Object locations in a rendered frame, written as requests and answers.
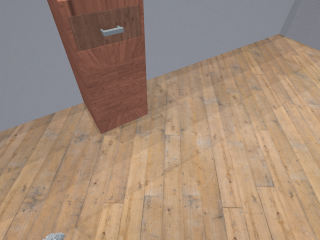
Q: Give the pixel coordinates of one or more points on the drawer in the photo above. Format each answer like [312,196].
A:
[86,27]

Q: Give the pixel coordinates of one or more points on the cabinet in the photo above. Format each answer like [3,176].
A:
[111,78]

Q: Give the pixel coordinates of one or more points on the handle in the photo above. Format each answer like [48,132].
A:
[112,31]

